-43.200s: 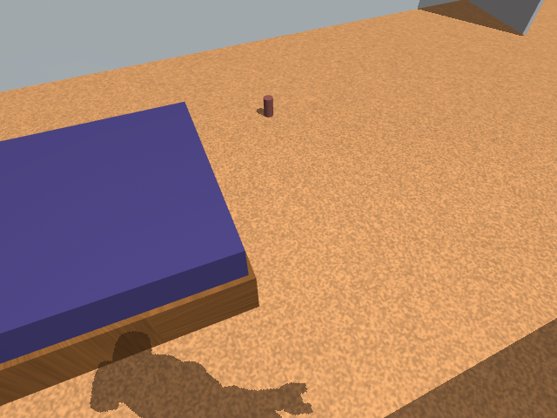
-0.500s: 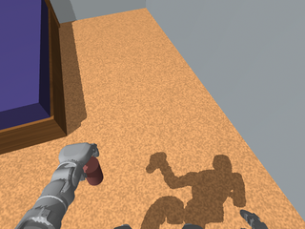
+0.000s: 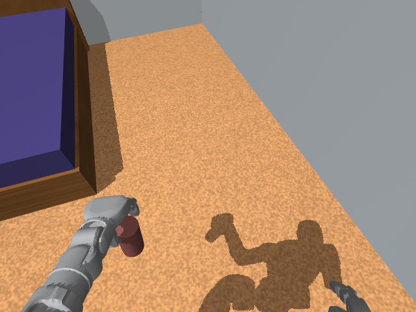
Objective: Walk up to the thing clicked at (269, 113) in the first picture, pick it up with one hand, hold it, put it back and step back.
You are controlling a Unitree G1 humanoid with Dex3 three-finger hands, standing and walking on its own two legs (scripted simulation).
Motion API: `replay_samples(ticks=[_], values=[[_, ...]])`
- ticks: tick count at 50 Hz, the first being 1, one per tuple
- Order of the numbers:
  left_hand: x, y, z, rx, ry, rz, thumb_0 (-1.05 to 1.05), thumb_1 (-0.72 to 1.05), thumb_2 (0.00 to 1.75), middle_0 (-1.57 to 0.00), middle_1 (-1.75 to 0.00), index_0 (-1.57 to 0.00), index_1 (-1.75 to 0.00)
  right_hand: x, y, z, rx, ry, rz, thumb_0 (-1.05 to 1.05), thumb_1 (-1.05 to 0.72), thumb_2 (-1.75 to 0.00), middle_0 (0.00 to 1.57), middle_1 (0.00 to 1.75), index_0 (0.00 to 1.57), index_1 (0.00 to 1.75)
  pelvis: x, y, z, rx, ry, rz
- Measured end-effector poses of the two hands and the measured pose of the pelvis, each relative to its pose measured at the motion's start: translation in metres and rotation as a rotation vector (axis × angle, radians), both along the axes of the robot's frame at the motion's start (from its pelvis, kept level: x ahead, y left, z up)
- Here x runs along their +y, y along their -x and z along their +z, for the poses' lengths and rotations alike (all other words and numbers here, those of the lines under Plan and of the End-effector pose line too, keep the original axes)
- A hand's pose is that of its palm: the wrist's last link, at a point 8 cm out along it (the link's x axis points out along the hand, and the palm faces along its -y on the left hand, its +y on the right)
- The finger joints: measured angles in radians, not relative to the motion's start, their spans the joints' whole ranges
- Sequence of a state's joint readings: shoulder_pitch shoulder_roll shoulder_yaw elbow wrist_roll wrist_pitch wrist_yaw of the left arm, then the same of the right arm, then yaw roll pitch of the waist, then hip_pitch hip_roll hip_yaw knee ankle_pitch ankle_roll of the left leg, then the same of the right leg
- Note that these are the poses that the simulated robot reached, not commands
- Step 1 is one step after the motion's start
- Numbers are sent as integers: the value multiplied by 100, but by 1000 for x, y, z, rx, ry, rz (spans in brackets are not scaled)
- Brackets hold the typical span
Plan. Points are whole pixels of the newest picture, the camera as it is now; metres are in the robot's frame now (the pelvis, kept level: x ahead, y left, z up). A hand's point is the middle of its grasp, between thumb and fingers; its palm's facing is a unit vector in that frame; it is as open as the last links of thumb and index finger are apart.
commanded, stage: hold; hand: left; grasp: from above
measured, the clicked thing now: (129, 237) +0.31 +0.21 -0.16
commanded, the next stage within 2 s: crouch in 1.22 s
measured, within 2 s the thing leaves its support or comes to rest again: rests again in 1.34 s
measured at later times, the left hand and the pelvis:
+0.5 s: hand (107, 224) +0.29 +0.22 -0.03, palm faces -0.40 -0.06 -0.91, open 6.2 cm; pelvis -0.02 +0.00 +0.01, yaw +0 degrees
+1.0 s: hand (102, 221) +0.29 +0.22 -0.01, palm faces -0.41 -0.06 -0.91, open 5.6 cm; pelvis -0.01 +0.00 +0.01, yaw +0 degrees
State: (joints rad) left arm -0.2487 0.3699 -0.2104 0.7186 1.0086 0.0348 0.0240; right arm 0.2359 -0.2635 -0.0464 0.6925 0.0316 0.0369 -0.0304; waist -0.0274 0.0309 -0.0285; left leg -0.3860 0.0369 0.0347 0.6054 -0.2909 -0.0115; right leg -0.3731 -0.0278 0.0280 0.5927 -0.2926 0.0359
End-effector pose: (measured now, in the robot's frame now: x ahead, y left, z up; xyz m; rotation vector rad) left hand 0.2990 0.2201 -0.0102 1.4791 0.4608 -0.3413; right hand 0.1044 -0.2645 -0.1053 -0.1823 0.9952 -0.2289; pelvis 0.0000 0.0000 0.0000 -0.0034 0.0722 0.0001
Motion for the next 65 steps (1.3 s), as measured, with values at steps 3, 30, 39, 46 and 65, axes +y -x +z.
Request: replay_samples(ticks=[3, 30, 39, 46, 65], values=[[-1, 4, 1, -5, -1, -1, 13, 29, 57, -105, -54, -72, -41, 0, 0, 0, -2, -3, 6, 1, -90, -90, 20, 30, 20, 30, -1, 2, 1, -5, -1, 0], [2, 9, 48, -66, -5, -3, 2, 50, 55, -96, -52, -93, -48, 10, -15, 12, -99, -36, 27, 1, -91, -90, 20, 30, 20, 30, -1, 15, 6, -57, -7, -1], [3, 22, 43, -31, 19, -27, 1, 52, 49, -92, -53, -94, -50, 18, -28, 15, -115, -43, 54, 1, -91, -90, 20, 30, 20, 30, -2, 15, 8, -61, -9, -1], [6, 14, 53, -85, -1, -22, 1, 53, 49, -92, -54, -95, -51, 20, -33, 13, -100, -46, 55, 1, -91, -90, 20, 30, 20, 30, -2, 13, 8, -60, -10, 1], [0, 7, 51, -55, 10, -39, 0, 50, 46, -88, -56, -92, -52, 13, -33, 14, -80, -34, 25, 1, -91, -90, 20, 30, 20, 30, -4, 5, 11, -61, -11, -6]])
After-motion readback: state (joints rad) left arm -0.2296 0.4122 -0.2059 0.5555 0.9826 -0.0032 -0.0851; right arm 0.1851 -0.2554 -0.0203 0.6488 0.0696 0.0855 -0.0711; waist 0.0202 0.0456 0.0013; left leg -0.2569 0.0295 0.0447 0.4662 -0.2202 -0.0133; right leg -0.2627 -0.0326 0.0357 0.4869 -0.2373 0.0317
